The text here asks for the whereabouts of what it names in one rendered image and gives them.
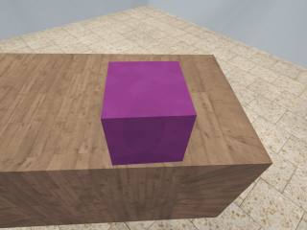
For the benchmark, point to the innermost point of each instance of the carton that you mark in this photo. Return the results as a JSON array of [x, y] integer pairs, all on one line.
[[147, 113]]

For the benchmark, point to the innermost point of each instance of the pedestal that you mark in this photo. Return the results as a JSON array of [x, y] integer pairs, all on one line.
[[55, 166]]

